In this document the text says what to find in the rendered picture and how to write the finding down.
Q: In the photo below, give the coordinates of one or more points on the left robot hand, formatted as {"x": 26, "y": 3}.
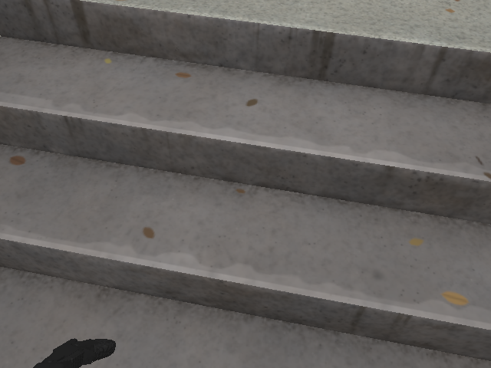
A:
{"x": 74, "y": 354}

